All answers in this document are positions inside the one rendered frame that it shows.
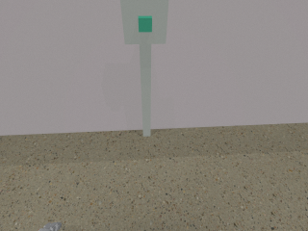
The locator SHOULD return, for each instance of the panel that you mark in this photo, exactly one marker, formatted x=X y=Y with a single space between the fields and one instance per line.
x=130 y=12

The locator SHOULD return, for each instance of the button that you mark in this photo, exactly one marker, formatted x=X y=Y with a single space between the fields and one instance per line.
x=145 y=23

